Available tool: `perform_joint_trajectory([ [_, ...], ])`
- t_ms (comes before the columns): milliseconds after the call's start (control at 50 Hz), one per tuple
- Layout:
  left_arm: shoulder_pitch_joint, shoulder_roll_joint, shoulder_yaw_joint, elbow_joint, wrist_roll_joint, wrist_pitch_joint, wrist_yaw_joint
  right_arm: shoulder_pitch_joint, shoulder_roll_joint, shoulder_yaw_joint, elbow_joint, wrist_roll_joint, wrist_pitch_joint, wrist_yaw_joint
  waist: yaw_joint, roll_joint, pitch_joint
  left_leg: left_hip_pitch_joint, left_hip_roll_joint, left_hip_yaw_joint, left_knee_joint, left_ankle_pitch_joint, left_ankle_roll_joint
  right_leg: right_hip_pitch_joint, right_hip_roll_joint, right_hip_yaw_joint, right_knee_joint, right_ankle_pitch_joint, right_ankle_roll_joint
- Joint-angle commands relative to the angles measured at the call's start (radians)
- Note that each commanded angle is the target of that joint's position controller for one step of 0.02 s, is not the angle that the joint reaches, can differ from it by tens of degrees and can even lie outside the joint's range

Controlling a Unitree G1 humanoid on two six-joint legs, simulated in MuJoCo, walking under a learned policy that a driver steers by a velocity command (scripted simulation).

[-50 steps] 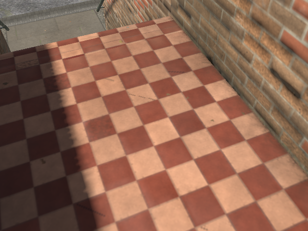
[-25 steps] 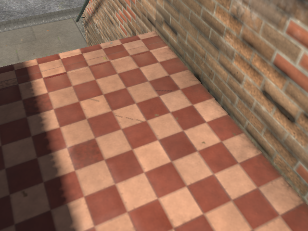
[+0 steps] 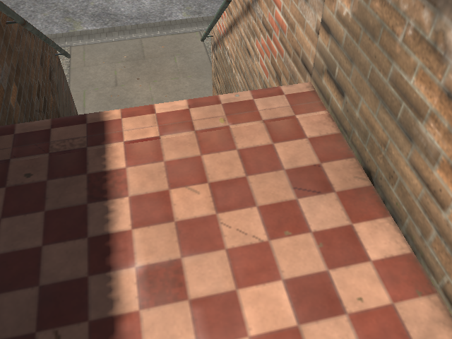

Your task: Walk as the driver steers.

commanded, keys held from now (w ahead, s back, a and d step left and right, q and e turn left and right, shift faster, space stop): w+q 0.56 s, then w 0.44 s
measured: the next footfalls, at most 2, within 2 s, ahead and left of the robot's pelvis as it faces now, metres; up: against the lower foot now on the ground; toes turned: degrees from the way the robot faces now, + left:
left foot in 0.30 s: +0.33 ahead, +0.16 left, +0.00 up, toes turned +13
right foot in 0.78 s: +0.66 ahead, +0.05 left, +0.00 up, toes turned +24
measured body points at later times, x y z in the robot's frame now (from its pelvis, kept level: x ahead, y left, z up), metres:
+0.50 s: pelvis +0.28 +0.08 +0.00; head +0.31 +0.10 +0.45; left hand +0.37 +0.38 -0.11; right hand +0.44 -0.15 -0.11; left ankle +0.29 +0.15 -0.74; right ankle +0.35 -0.09 -0.66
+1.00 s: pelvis +0.57 +0.11 +0.00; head +0.60 +0.11 +0.45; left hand +0.52 +0.38 -0.12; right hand +0.80 -0.07 -0.11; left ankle +0.50 +0.25 -0.66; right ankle +0.62 +0.04 -0.74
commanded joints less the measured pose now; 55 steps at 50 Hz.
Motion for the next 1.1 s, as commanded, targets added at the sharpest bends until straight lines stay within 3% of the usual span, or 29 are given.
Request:
perform_joint_trajectory([
  [20,-0.061,0.131,0.017,-0.062,-0.001,-0.012,0.025,0.016,-0.022,-0.005,-0.058,-0.007,-0.005,0.011,-0.041,-0.075,0.077,-0.053,0.026,-0.038,-0.127,0.123,-0.016,-0.058,-0.31,0.128,-0.155,0.237,-0.117],
  [100,0.006,0.164,0.021,-0.053,-0.01,0.005,0.042,-0.142,-0.005,0.008,-0.127,-0.013,-0.016,0.041,0.022,-0.053,0.103,-0.086,0.018,0.056,-0.33,0.192,-0.016,0.06,-0.327,0.057,-0.137,0.276,-0.096],
  [180,0.064,0.185,0.028,-0.041,-0.026,0.035,0.051,-0.254,0.013,0.02,-0.205,-0.004,-0.021,0.074,0.056,-0.062,0.128,-0.118,-0.006,0.142,-0.448,0.097,0.005,0.202,-0.363,0.016,-0.054,0.371,-0.081],
  [240,0.011,0.222,0.038,-0.071,-0.026,0.051,0.052,-0.174,-0.035,-0.004,-0.224,0.0,-0.016,0.089,-0.021,-0.14,0.046,0.115,-0.104,0.241,-0.457,-0.035,0.064,0.195,-0.357,-0.048,0.128,0.864,-0.049],
  [260,-0.012,0.236,0.043,-0.082,-0.026,0.058,0.055,-0.072,-0.073,-0.024,-0.209,0.003,-0.014,0.09,-0.084,-0.164,-0.016,0.253,-0.149,0.259,-0.463,-0.071,0.092,0.176,-0.351,-0.059,0.277,1.003,-0.038],
  [280,-0.04,0.239,0.042,-0.097,-0.032,0.061,0.055,0.088,-0.137,-0.058,-0.172,0.003,-0.013,0.081,-0.175,-0.151,-0.102,0.493,-0.187,0.245,-0.548,-0.009,0.133,0.089,-0.317,-0.071,0.496,0.966,-0.009],
  [300,-0.034,0.212,0.032,-0.125,-0.021,0.05,0.052,0.231,-0.238,-0.096,-0.142,0.0,-0.002,0.054,-0.225,-0.027,-0.188,0.792,-0.053,0.006,-0.602,-0.015,0.193,-0.166,-0.258,-0.07,0.826,0.589,0.038],
  [320,0.073,0.057,-0.012,-0.175,-0.009,0.008,0.027,0.171,-0.329,-0.105,-0.18,-0.007,-0.006,0.045,-0.081,0.218,-0.31,1.127,0.223,-0.607,-0.712,-0.053,0.409,-0.603,-0.026,0.068,1.221,-0.35,0.095],
  [340,-0.058,0.153,0.006,-0.212,-0.046,-0.046,0.008,0.228,-0.241,-0.081,-0.175,-0.022,-0.011,0.047,-0.166,0.1,-0.397,1.151,0.243,-0.732,-0.851,-0.131,0.4,-0.71,-0.044,0.294,1.27,-0.342,0.059],
  [360,-0.152,0.178,0.015,-0.247,-0.079,-0.062,0.004,0.188,-0.177,-0.065,-0.172,-0.028,-0.021,0.046,-0.155,0.063,-0.247,1.047,0.2,-0.558,-0.846,-0.082,0.334,-0.769,-0.096,0.293,1.216,-0.263,0.026],
  [380,-0.16,0.165,0.013,-0.25,-0.064,-0.062,0.012,0.097,-0.136,-0.051,-0.187,-0.018,-0.027,0.05,-0.089,-0.059,-0.139,0.86,0.151,-0.413,-0.85,0.029,0.287,-0.723,-0.145,0.285,1.106,-0.188,0.022],
  [420,-0.111,0.177,0.029,-0.236,-0.034,-0.029,0.02,-0.011,-0.087,-0.032,-0.226,-0.022,-0.03,0.047,-0.016,-0.059,-0.078,0.63,0.081,-0.269,-0.884,0.152,0.247,-0.574,-0.198,0.284,0.971,-0.135,0.041],
  [460,-0.1,0.155,0.032,-0.25,-0.014,-0.003,0.02,-0.011,-0.112,-0.036,-0.231,-0.016,-0.033,0.039,0.007,-0.06,-0.052,0.528,0.051,-0.217,-0.911,0.23,0.249,-0.528,-0.196,0.26,0.88,-0.104,0.076],
  [500,-0.16,0.135,0.027,-0.28,-0.002,0.008,0.026,0.023,-0.147,-0.046,-0.228,-0.015,-0.034,0.024,-0.001,-0.046,-0.027,0.475,0.027,-0.165,-0.923,0.282,0.249,-0.538,-0.179,0.239,0.757,-0.023,0.111],
  [600,-0.342,0.1,0.012,-0.332,-0.015,0.002,0.021,0.099,-0.153,-0.047,-0.217,-0.008,-0.022,0.006,-0.082,0.034,-0.008,0.468,-0.032,-0.109,-0.893,0.124,0.172,-0.479,-0.107,0.213,0.363,0.276,0.119],
  [680,-0.41,0.131,0.018,-0.364,-0.023,-0.017,0.001,0.163,-0.142,-0.04,-0.183,-0.008,-0.023,0.007,-0.116,0.052,0.003,0.583,0.035,-0.185,-0.833,0.078,0.16,-0.48,-0.1,0.229,0.27,0.276,0.079],
  [740,-0.375,0.163,0.031,-0.366,-0.022,-0.03,-0.008,0.152,-0.156,-0.042,-0.179,-0.014,-0.013,0.002,-0.085,0.081,0.004,0.671,0.078,-0.24,-0.766,0.164,0.14,-0.443,-0.089,0.217,0.23,0.146,0.031],
  [760,-0.308,0.175,0.04,-0.349,-0.021,-0.034,-0.006,0.132,-0.154,-0.04,-0.183,-0.014,-0.009,0.001,-0.045,0.086,-0.019,0.676,0.057,-0.227,-0.706,0.279,0.124,-0.353,-0.069,0.192,0.193,0.137,0.008],
  [780,-0.192,0.206,0.056,-0.319,-0.012,-0.037,-0.002,0.117,-0.13,-0.03,-0.193,-0.019,-0.008,0.003,0.008,0.068,-0.098,0.648,0.001,-0.186,-0.565,0.384,0.098,-0.18,-0.087,0.205,0.194,0.166,-0.027],
  [800,-0.019,0.259,0.069,-0.299,-0.004,-0.036,0.003,0.11,-0.097,-0.012,-0.216,-0.033,-0.008,0.004,0.078,-0.029,-0.242,0.505,-0.066,-0.114,-0.286,0.224,0.059,0.086,-0.242,0.375,0.216,0.185,-0.095],
  [820,0.094,0.328,0.092,-0.25,-0.002,-0.023,-0.008,0.278,-0.026,0.006,-0.209,-0.001,-0.02,0.006,0.026,-0.369,-0.348,0.116,-0.224,-0.036,0.067,-0.323,-0.021,0.431,-0.447,0.835,0.129,-0.011,-0.273],
  [840,0.092,0.228,0.069,-0.247,-0.036,-0.02,-0.016,0.262,-0.106,-0.002,-0.192,0.01,-0.027,0.004,0.049,-0.293,-0.294,-0.034,-0.183,-0.108,0.191,-0.447,-0.017,0.424,-0.466,0.968,0.044,-0.234,-0.258],
  [860,0.024,0.174,0.053,-0.262,-0.039,-0.014,-0.012,0.137,-0.157,-0.016,-0.213,0.014,-0.029,0.005,0.062,-0.185,-0.144,-0.082,-0.136,-0.096,0.217,-0.358,-0.011,0.294,-0.428,0.817,0.028,-0.238,-0.209],
  [880,-0.046,0.163,0.044,-0.279,-0.027,-0.005,-0.01,0.065,-0.147,-0.011,-0.232,-0.001,-0.03,0.004,0.036,-0.095,-0.075,-0.048,-0.085,-0.044,0.179,-0.274,-0.011,0.158,-0.382,0.688,0.011,-0.14,-0.18],
  [900,-0.083,0.147,0.036,-0.278,-0.023,-0.002,-0.009,0.032,-0.138,-0.014,-0.243,-0.018,-0.031,0.003,0.014,-0.073,-0.019,-0.022,-0.051,-0.024,0.108,-0.213,-0.014,0.059,-0.344,0.614,-0.021,-0.034,-0.171],
  [920,-0.096,0.134,0.028,-0.277,-0.014,-0.005,-0.008,0.041,-0.127,-0.018,-0.244,-0.022,-0.029,0.004,-0.012,-0.097,-0.015,0.031,-0.022,-0.016,0.057,-0.177,-0.015,0.005,-0.309,0.552,-0.041,0.043,-0.157],
  [980,-0.069,0.147,0.028,-0.25,-0.025,-0.01,-0.008,0.066,-0.08,-0.01,-0.24,-0.019,-0.017,0.005,-0.028,-0.132,-0.017,0.064,-0.007,0.027,-0.045,-0.152,-0.036,-0.037,-0.275,0.441,-0.081,0.205,-0.171],
  [1040,-0.039,0.185,0.036,-0.228,-0.034,-0.003,0.002,-0.026,-0.06,-0.001,-0.277,-0.027,-0.019,0.003,-0.007,-0.114,0.004,0.021,0.005,0.05,-0.216,-0.047,-0.062,-0.026,-0.274,0.377,-0.113,0.277,-0.172],
  [1100,-0.002,0.197,0.036,-0.205,-0.041,0.01,0.009,-0.112,-0.041,0.005,-0.299,-0.022,-0.027,0.012,0.025,-0.121,0.016,0.053,-0.012,0.073,-0.397,0.103,-0.064,-0.013,-0.247,0.311,-0.116,0.282,-0.14],
])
